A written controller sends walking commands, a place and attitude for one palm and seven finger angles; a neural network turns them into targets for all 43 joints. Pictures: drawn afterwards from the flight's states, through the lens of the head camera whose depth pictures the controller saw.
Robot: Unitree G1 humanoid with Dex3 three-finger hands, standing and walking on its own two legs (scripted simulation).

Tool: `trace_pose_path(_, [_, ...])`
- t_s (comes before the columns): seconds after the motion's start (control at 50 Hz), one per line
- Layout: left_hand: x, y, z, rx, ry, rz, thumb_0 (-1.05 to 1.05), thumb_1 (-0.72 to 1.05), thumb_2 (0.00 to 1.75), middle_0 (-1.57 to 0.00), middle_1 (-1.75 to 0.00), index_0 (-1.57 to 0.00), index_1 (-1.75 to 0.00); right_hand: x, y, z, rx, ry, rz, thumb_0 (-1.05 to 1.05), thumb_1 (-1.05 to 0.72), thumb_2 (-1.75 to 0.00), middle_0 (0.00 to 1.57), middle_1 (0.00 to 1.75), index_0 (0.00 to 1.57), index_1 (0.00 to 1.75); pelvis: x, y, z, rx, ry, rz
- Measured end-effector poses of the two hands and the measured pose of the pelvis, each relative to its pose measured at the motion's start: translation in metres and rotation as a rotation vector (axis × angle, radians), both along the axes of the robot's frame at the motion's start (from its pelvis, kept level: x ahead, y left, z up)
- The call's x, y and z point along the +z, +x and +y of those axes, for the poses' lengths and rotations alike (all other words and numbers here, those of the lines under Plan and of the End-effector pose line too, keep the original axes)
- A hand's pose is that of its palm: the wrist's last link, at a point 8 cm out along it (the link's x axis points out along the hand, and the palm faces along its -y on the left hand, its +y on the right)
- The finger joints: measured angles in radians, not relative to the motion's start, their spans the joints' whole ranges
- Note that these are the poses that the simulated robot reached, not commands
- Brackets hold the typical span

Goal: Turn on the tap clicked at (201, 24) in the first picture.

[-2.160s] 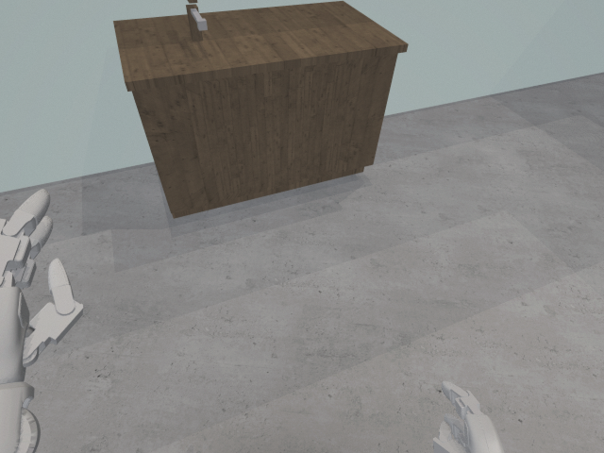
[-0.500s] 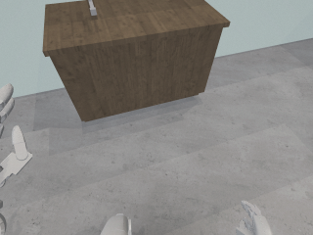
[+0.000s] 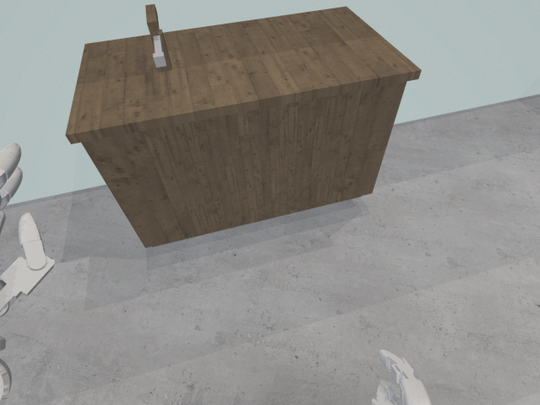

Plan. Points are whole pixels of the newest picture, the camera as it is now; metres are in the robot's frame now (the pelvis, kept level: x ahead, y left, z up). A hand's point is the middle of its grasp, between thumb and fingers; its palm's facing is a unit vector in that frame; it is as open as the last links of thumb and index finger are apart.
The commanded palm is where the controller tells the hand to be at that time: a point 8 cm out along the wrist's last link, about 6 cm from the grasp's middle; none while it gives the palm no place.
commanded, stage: walk to a spot facing it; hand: left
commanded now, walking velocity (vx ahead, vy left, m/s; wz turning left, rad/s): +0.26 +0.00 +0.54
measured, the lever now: (159, 59) +0.91 +0.36 +0.06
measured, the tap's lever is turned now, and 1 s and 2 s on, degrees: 0 0 0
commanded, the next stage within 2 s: turn to face it in 0.16 s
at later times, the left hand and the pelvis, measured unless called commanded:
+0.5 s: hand (50, 178) +0.32 +0.28 +0.21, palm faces +0.53 -0.76 -0.37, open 7.4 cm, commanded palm +0.25 +0.31 +0.19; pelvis +0.12 +0.01 +0.01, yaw +7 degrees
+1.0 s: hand (112, 166) +0.36 +0.22 +0.19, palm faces +0.42 -0.82 -0.40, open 7.4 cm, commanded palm +0.30 +0.27 +0.19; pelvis +0.15 -0.02 +0.01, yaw +1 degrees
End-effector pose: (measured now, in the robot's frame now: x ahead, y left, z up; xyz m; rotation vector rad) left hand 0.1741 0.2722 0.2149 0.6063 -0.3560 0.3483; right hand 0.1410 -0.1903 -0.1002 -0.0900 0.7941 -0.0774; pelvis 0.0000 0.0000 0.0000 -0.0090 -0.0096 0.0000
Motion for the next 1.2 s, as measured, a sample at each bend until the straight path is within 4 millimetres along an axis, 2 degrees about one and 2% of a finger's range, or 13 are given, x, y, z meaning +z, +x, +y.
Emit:
trace_pose_path(0.08, [-0.012,0.02,0.0,0.054,-0.072,0.032,0.01,0.89,0.9,-0.21,-0.3,-0.21,-0.31,-0.009,0.023,-0.031,0.024,-0.067,0.085,0.02,-0.9,-0.9,0.2,0.3,0.21,0.3,0.002,0.022,-0.005,0.034,0.007,-0.013])
trace_pose_path(0.18, [-0.016,0.041,0.003,0.077,-0.095,0.07,0.01,0.89,0.9,-0.22,-0.3,-0.21,-0.31,0.013,0.059,-0.061,0.012,-0.166,0.101,0.02,-0.91,-0.9,0.2,0.3,0.2,0.3,0.013,0.052,-0.006,0.081,0.022,-0.003])
trace_pose_path(0.26, [-0.012,0.055,0.013,0.079,-0.082,0.033,0.01,0.89,0.9,-0.22,-0.3,-0.21,-0.31,0.032,0.095,-0.065,0.029,-0.238,0.067,0.02,-0.91,-0.9,0.2,0.3,0.2,0.3,0.012,0.076,-0.001,0.109,0.029,0.007])
trace_pose_path(0.34, [-0.012,0.07,0.033,0.074,-0.061,-0.063,0.01,0.89,0.9,-0.22,-0.3,-0.21,-0.31,0.037,0.139,-0.051,0.03,-0.278,-0.019,0.02,-0.91,-0.9,0.19,0.3,0.2,0.3,-0.004,0.1,0.015,0.112,0.02,0.0])
trace_pose_path(0.42, [-0.01,0.091,0.047,0.076,-0.054,-0.123,0.01,0.89,0.9,-0.21,-0.3,-0.21,-0.31,0.038,0.173,-0.015,0.068,-0.194,-0.072,0.02,-0.91,-0.9,0.19,0.3,0.2,0.3,-0.004,0.111,0.015,0.132,0.009,-0.015])
trace_pose_path(0.54, [0.009,0.098,0.033,0.067,-0.07,-0.111,0.01,0.89,0.9,-0.21,-0.3,-0.21,-0.31,0.047,0.198,0.034,0.174,-0.046,-0.129,0.01,-0.91,-0.9,0.2,0.3,0.2,0.3,0.01,0.131,0.009,0.122,-0.009,0.0])
trace_pose_path(0.62, [0.008,0.1,0.022,0.108,-0.057,-0.047,0.01,0.89,0.9,-0.21,-0.3,-0.21,-0.31,0.041,0.205,0.042,0.212,0.014,-0.141,0.01,-0.91,-0.9,0.2,0.3,0.2,0.3,0.012,0.143,-0.002,0.117,-0.003,-0.006])
trace_pose_path(0.68, [-0.002,0.106,0.015,0.164,-0.06,-0.014,0.01,0.89,0.9,-0.21,-0.3,-0.21,-0.31,0.028,0.209,0.031,0.219,0.031,-0.136,0.01,-0.9,-0.9,0.2,0.3,0.21,0.3,0.004,0.15,-0.013,0.107,0.006,-0.02])
trace_pose_path(0.78, [-0.017,0.127,-0.002,0.162,-0.17,0.016,0.01,0.89,0.9,-0.21,-0.3,-0.21,-0.31,0.02,0.204,-0.012,0.172,-0.037,-0.071,0.01,-0.9,-0.9,0.2,0.3,0.21,0.3,0.008,0.154,-0.021,0.088,0.022,-0.015])
trace_pose_path(0.88, [-0.013,0.142,-0.015,0.064,-0.151,0.018,0.01,0.89,0.9,-0.21,-0.3,-0.21,-0.31,0.036,0.189,-0.058,0.057,-0.143,-0.054,0.02,-0.91,-0.9,0.2,0.3,0.2,0.3,0.013,0.153,-0.023,0.066,0.025,0.002])
trace_pose_path(0.96, [-0.009,0.141,-0.012,0.001,-0.107,-0.016,0.01,0.89,0.9,-0.22,-0.3,-0.21,-0.31,0.047,0.173,-0.081,-0.025,-0.215,-0.062,0.02,-0.91,-0.9,0.2,0.3,0.2,0.3,0.009,0.149,-0.019,0.043,0.004,-0.002])
trace_pose_path(1.06, [-0.008,0.139,-0.005,0.002,-0.105,-0.021,0.01,0.89,0.9,-0.21,-0.3,-0.21,-0.31,0.054,0.151,-0.085,-0.073,-0.221,-0.067,0.02,-0.91,-0.9,0.19,0.3,0.2,0.3,0.013,0.147,-0.018,0.009,0.008,-0.008])
trace_pose_path(1.2, [-0.017,0.142,-0.023,0.015,-0.117,-0.003,0.01,0.89,0.9,-0.21,-0.3,-0.21,-0.31,0.028,0.135,-0.074,-0.057,-0.13,-0.037,0.02,-0.91,-0.9,0.2,0.3,0.2,0.3,0.008,0.144,-0.03,0.0,-0.013,-0.014])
